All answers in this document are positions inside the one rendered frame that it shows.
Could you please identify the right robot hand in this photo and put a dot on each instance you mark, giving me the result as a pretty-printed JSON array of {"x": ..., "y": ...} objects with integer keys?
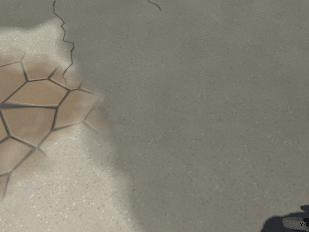
[{"x": 300, "y": 224}]

